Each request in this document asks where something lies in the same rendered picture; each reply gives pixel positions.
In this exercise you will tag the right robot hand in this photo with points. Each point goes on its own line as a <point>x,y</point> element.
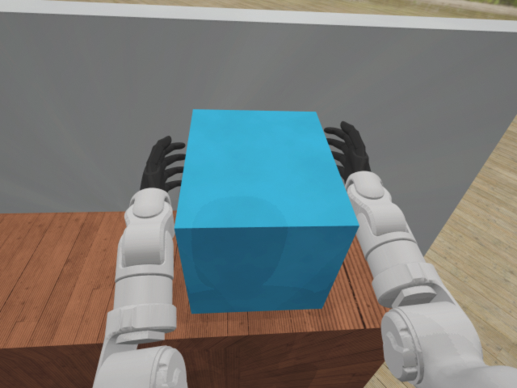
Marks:
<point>354,157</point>

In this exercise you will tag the left robot forearm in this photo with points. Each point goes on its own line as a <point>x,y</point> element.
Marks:
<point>143,311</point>

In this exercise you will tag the carton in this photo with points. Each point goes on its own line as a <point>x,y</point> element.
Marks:
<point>263,221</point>

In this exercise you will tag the right robot forearm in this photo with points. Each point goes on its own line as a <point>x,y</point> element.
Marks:
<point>401,276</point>

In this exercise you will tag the robot right upper arm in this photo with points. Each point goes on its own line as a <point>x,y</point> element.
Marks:
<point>434,345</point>

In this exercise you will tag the left robot hand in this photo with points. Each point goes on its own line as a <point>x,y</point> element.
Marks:
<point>155,175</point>

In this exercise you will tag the pedestal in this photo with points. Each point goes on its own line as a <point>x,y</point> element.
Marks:
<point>57,284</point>

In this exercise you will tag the robot left upper arm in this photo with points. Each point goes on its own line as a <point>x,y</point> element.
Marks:
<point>157,367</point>

